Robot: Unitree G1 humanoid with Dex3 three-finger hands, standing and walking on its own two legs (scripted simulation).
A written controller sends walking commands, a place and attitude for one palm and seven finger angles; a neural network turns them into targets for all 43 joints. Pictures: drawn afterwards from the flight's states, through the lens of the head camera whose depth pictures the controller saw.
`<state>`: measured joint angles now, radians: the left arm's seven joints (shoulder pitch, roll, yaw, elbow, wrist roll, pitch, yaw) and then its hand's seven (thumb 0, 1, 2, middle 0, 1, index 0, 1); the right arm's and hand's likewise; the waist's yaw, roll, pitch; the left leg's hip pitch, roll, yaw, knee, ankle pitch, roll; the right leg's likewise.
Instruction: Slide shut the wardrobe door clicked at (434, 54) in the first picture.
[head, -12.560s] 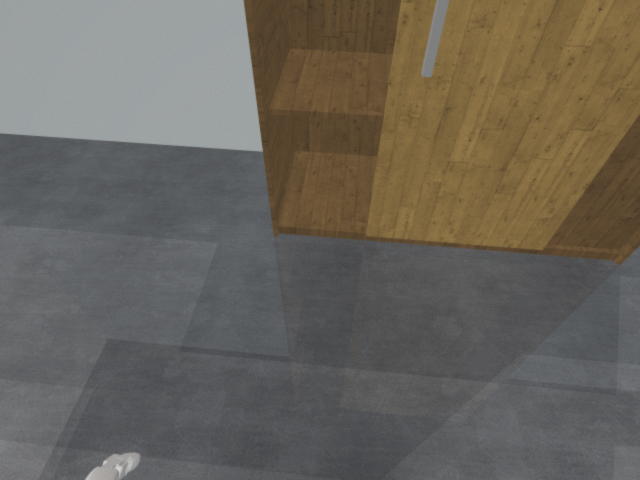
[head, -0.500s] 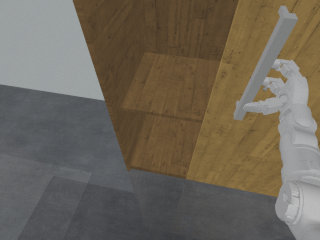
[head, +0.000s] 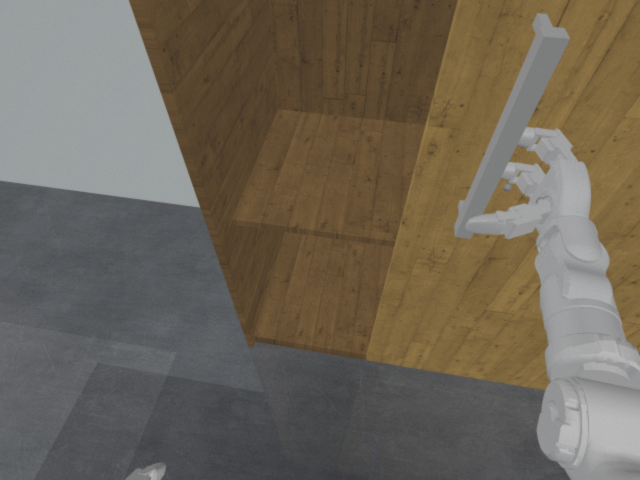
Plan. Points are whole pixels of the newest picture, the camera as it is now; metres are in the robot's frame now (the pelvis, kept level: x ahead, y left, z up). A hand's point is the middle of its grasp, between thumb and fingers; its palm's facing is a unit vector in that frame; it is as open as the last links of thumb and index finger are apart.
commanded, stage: slide the fingers in behind the handle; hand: right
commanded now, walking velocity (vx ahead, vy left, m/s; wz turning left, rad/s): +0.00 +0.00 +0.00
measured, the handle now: (495, 145) +0.52 -0.15 +0.16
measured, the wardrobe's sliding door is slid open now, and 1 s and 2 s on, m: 0.37 0.37 0.37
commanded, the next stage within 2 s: grip the handle and tug to test in 1.34 s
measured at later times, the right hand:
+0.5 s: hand (481, 178) +0.47 -0.13 +0.14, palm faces +0.05 +1.00 +0.00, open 14.0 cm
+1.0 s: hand (477, 181) +0.46 -0.13 +0.15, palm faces +0.07 +1.00 +0.00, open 14.2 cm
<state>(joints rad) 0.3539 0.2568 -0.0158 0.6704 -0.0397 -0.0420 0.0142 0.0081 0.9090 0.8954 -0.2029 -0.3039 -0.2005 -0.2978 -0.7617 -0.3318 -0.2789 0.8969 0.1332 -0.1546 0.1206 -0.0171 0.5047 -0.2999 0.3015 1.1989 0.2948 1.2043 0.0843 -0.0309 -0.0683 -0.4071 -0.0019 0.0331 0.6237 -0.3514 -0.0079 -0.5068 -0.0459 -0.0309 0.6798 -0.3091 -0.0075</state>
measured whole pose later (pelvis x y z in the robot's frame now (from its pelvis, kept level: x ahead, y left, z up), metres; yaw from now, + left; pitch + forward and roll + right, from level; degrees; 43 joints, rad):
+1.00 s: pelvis +0.01 +0.01 +0.00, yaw +0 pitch +7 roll +1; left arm 0.32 0.25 -0.01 0.68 -0.04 -0.05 0.00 0.01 0.91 0.90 -0.20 -0.30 -0.20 -0.30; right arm -0.74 -0.24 -0.22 0.83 0.12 -0.14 0.01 -0.02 0.50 -0.30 0.27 1.20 0.26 1.20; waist 0.07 -0.04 -0.07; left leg -0.37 0.00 0.03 0.61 -0.36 0.00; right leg -0.46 -0.05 -0.03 0.65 -0.30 0.00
